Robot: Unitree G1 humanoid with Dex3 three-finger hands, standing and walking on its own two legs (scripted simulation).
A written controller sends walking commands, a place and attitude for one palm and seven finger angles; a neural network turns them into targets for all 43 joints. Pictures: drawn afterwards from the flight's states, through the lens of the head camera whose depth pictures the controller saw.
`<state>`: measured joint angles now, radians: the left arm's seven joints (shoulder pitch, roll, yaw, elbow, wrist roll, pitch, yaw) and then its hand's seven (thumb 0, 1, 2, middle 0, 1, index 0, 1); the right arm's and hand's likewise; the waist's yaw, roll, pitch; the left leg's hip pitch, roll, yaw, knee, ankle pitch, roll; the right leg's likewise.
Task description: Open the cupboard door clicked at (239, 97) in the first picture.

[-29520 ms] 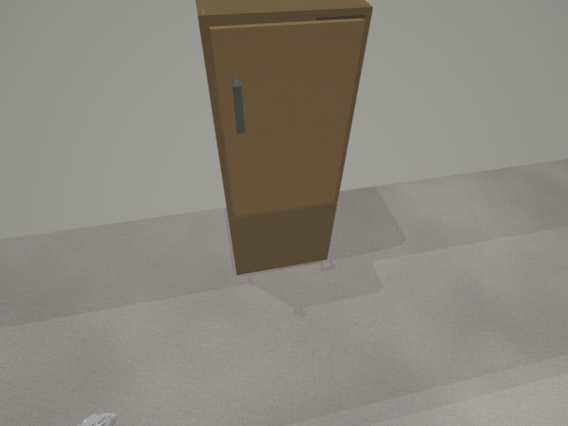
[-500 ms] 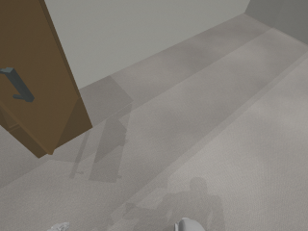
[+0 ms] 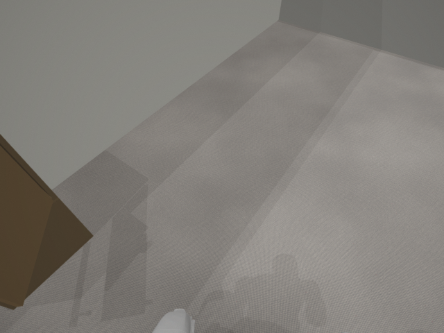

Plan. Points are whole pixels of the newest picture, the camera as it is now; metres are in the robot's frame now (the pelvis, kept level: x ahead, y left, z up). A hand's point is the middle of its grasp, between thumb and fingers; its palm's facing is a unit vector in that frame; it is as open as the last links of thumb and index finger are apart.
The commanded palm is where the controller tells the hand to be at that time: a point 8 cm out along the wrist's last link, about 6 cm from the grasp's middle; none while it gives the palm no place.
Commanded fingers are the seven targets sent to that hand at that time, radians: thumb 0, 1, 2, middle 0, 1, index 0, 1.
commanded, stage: walk to a spot facing it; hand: left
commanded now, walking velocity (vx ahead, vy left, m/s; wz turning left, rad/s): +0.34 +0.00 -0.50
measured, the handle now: out of the picture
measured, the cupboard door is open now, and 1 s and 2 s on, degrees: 44 44 44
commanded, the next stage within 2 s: turn to face it in 1.32 s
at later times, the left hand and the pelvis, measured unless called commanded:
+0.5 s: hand (157, 230) +0.36 +0.20 -0.17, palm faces -0.29 -0.94 -0.17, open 7.4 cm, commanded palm none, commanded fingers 0.00 0.90 0.90 -0.20 -0.30 -0.20 -0.30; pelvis +0.20 +0.05 +0.00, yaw -17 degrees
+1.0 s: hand (208, 192) +0.48 +0.08 -0.16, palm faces -0.36 -0.90 -0.26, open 7.2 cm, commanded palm none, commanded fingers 0.00 0.90 0.90 -0.20 -0.30 -0.20 -0.30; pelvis +0.40 -0.09 +0.00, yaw -26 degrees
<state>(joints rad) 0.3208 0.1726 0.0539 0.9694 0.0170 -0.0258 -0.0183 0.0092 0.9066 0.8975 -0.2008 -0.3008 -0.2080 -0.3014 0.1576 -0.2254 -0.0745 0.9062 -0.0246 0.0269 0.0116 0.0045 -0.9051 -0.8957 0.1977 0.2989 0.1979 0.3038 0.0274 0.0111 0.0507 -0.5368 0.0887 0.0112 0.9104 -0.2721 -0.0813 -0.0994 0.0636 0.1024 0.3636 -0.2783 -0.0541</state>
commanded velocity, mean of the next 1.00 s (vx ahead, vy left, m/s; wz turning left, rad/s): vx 0.36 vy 0.00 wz -0.33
